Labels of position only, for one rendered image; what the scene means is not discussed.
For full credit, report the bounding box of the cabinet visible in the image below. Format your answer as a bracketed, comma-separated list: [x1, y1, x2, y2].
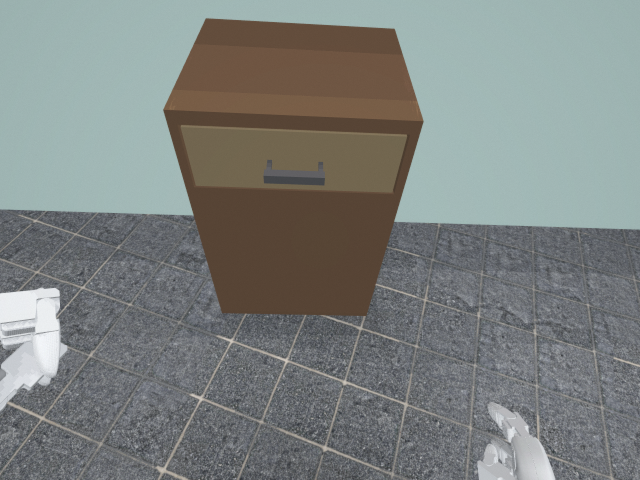
[163, 18, 424, 316]

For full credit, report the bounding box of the handle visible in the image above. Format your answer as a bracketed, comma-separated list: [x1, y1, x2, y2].
[263, 160, 325, 185]

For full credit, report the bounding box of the drawer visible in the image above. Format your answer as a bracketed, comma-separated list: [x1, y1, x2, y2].
[181, 125, 407, 193]

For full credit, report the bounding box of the right robot hand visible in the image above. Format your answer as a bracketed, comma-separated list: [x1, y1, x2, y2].
[477, 402, 555, 480]

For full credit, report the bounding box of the left robot hand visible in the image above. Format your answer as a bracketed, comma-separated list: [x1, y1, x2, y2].
[0, 287, 67, 413]

